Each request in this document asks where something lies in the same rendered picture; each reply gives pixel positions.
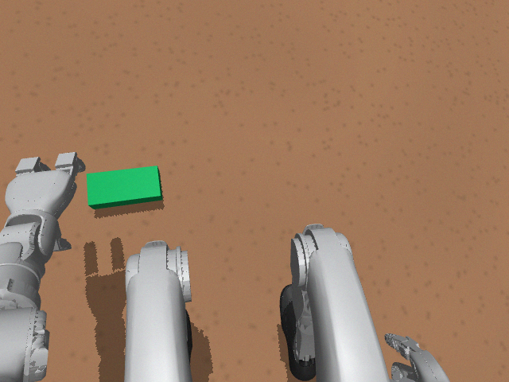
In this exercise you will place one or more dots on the left robot hand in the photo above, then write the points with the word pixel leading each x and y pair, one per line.
pixel 37 187

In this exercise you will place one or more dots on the right robot hand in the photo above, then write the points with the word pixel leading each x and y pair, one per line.
pixel 424 367

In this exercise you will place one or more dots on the small box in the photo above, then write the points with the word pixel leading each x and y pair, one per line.
pixel 123 187

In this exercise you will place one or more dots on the left robot arm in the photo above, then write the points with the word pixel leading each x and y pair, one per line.
pixel 26 244

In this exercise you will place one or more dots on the right robot foot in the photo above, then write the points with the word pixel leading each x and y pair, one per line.
pixel 302 370

